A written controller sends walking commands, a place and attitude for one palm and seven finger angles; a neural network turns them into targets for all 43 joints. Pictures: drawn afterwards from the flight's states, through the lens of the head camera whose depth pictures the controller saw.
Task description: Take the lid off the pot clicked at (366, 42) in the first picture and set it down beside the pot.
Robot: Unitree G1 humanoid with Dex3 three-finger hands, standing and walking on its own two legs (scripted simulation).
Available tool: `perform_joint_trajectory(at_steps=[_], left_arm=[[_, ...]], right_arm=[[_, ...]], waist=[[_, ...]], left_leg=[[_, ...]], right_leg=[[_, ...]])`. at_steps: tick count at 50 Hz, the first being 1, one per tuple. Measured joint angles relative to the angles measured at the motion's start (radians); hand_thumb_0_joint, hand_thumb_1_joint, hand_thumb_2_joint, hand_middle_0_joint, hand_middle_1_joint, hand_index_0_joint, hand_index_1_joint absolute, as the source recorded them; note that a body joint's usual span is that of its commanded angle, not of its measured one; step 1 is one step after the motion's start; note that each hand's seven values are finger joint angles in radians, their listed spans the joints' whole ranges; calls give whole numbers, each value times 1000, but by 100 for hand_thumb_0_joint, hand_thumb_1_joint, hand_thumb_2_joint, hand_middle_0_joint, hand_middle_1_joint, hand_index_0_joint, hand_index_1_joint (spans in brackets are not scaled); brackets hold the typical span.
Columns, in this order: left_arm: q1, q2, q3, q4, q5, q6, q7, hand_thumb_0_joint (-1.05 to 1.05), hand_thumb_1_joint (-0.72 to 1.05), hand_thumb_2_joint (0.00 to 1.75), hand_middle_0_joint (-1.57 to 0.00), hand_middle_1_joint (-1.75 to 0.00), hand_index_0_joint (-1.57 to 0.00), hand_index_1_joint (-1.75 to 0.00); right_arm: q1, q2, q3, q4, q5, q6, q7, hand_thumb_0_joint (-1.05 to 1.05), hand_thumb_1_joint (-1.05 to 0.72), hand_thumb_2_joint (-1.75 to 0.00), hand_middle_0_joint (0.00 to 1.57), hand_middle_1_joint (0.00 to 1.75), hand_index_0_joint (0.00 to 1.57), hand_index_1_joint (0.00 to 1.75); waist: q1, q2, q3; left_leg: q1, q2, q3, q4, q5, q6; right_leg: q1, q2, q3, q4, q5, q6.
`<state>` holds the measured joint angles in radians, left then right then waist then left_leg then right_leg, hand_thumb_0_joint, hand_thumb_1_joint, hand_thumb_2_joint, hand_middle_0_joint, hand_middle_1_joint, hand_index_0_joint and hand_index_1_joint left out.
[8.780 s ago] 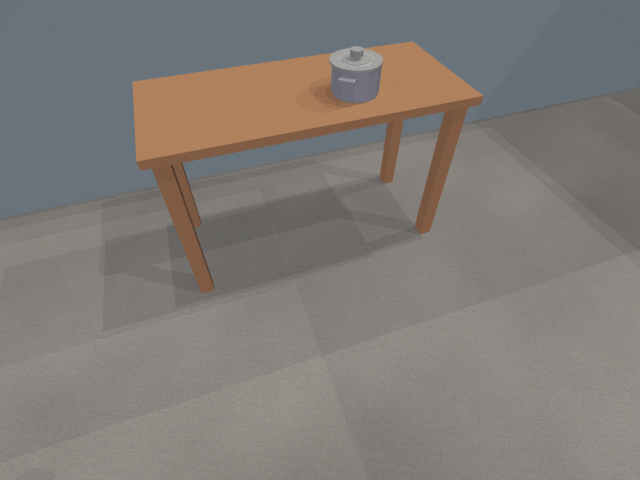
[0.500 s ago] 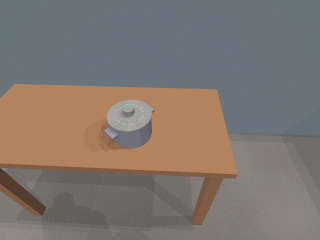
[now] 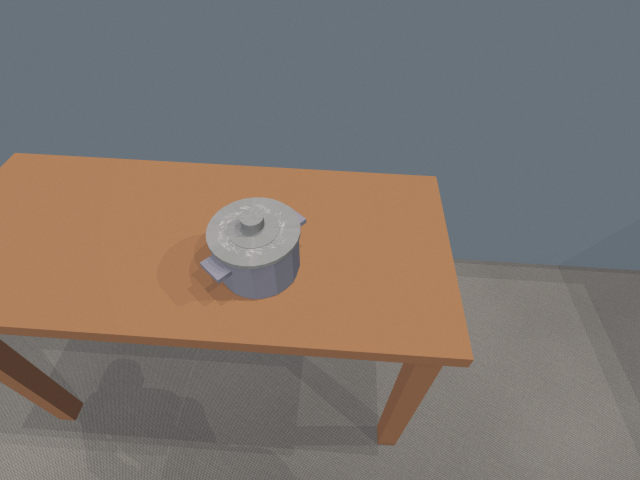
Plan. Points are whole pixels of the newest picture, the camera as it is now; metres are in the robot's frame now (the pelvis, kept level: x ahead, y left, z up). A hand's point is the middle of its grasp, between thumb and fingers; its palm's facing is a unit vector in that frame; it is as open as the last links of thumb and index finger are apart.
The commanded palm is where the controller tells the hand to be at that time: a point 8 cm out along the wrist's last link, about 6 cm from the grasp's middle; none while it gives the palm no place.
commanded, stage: look again from close up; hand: left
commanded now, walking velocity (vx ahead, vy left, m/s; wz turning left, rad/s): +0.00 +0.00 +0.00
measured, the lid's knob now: (252, 221) +0.51 +0.16 +0.00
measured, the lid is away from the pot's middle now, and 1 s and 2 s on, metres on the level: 0.00 0.00 0.00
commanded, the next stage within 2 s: lift the closed hand beside the body in 0.76 s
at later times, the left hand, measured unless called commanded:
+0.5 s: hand out of the picture +0.00 +0.17 -0.17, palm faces +0.02 -0.98 -0.19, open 7.4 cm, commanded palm none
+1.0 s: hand out of the picture +0.05 +0.21 -0.12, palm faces +0.08 -0.95 -0.31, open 6.9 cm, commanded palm +0.08 +0.24 -0.07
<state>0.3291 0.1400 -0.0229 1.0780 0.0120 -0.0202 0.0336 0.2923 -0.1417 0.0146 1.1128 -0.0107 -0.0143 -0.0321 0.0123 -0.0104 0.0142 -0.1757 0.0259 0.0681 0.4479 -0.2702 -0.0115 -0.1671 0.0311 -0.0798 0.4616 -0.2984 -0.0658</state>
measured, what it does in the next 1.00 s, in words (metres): stands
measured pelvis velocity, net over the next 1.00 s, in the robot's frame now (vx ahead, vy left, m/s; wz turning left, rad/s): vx -0.01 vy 0.02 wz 0.02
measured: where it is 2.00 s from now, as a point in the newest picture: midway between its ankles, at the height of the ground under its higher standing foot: outside the picture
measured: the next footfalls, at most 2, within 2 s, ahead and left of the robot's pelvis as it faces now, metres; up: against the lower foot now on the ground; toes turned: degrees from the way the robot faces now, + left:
none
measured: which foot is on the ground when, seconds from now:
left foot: down 0.00-1.00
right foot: down 0.00-1.00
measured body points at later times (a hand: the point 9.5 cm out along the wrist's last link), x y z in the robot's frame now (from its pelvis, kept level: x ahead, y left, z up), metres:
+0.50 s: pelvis +0.00 +0.00 +0.00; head +0.01 +0.00 +0.45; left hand +0.00 +0.22 -0.16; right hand -0.01 -0.21 -0.16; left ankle -0.02 +0.12 -0.74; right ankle -0.03 -0.07 -0.74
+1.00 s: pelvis -0.01 +0.02 +0.00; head -0.01 +0.00 +0.45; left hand +0.05 +0.26 -0.10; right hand +0.03 -0.22 -0.15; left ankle -0.02 +0.13 -0.74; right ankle -0.03 -0.07 -0.74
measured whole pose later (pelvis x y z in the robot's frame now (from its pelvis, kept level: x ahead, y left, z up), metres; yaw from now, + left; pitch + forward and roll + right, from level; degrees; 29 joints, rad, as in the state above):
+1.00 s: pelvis -0.01 +0.02 +0.00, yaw +1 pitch -1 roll +0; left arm 0.47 0.20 -0.08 0.52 -0.03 0.02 0.13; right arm 0.35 -0.22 0.02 0.96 0.05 -0.19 -0.05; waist 0.00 0.04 0.03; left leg -0.19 0.00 0.05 0.47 -0.26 0.02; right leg -0.17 0.00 -0.09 0.48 -0.29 -0.04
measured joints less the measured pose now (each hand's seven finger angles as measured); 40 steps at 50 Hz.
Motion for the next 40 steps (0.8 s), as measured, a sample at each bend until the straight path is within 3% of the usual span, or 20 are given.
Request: perform_joint_trajectory(at_steps=[40], left_arm=[[-2,2,0,8,-2,-5,3,0,91,89,-20,-30,-20,-30]], right_arm=[[12,32,5,45,4,-4,3,0,-91,-90,20,30,20,30]], waist=[[-4,-6,6]], left_leg=[[19,-4,7,-32,19,8]], right_leg=[[20,-2,7,-40,26,8]])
